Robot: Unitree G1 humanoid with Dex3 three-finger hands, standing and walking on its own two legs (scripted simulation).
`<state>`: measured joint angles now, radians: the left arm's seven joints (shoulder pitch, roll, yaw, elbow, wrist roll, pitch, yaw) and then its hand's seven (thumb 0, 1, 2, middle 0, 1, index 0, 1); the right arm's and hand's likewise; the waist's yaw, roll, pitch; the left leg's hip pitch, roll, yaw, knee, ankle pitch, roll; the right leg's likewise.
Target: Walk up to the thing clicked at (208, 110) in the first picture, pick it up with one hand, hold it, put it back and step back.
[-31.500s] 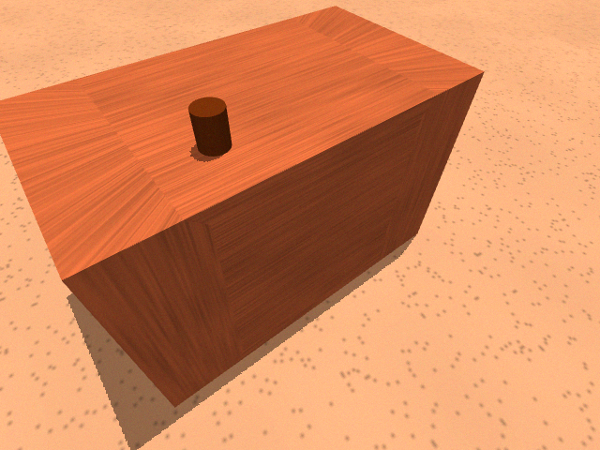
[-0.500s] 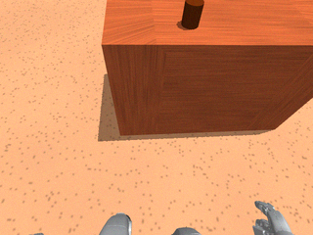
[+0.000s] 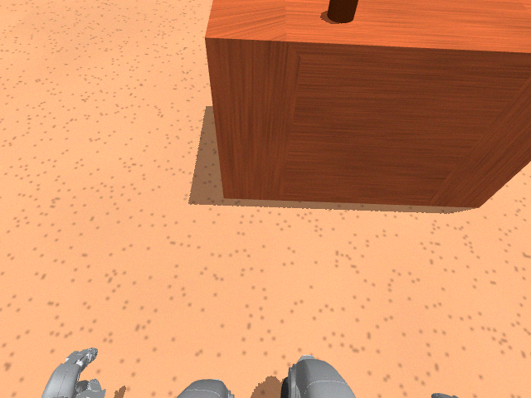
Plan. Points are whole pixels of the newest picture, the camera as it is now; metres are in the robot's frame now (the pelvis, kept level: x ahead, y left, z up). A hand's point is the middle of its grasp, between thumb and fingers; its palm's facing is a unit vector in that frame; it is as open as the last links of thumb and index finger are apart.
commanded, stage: step back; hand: right
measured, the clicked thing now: out of the picture +1.07 -0.20 +0.05
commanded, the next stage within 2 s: stand in 1.16 s
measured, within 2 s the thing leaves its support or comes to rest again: neither
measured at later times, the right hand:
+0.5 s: hand out of the picture -0.03 -0.28 -0.15, palm faces -0.03 +0.94 -0.35, open 7.4 cm
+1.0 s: hand out of the picture +0.03 -0.27 -0.15, palm faces +0.02 +0.93 -0.36, open 7.4 cm
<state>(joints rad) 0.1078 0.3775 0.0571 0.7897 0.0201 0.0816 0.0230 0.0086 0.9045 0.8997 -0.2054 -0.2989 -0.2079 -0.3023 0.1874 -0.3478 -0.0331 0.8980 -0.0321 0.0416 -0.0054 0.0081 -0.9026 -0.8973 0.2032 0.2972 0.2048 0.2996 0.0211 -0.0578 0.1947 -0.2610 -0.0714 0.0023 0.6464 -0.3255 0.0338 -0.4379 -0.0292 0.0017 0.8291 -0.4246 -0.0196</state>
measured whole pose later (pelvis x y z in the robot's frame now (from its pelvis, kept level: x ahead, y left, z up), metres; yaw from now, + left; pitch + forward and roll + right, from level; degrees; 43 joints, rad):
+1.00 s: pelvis -0.05 +0.00 +0.00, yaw -1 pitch -3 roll +0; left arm 0.12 0.35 0.04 0.96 0.03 0.00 0.00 0.01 0.91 0.90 -0.21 -0.30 -0.21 -0.30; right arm 0.18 -0.37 -0.04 0.97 -0.01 0.01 -0.01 0.01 -0.90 -0.90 0.20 0.30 0.20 0.30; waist 0.00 0.02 0.09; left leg -0.26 0.01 -0.04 0.73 -0.47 0.00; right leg -0.32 -0.01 -0.03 0.62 -0.25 -0.01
